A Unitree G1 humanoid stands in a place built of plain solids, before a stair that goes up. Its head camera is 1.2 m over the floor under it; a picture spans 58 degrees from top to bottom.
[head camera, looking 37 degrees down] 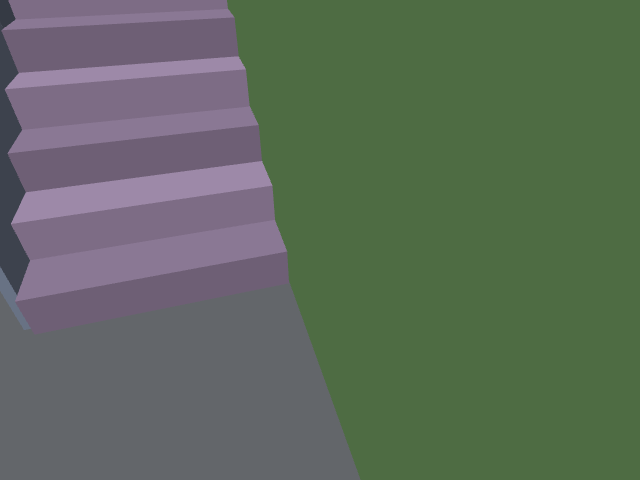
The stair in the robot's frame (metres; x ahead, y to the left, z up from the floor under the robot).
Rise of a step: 0.17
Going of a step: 0.23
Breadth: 0.93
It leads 17 degrees to the left of straight ahead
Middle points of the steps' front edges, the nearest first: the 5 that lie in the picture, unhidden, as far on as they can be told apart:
1.17 0.57 0.17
1.38 0.64 0.33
1.60 0.70 0.50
1.82 0.77 0.66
2.03 0.83 0.83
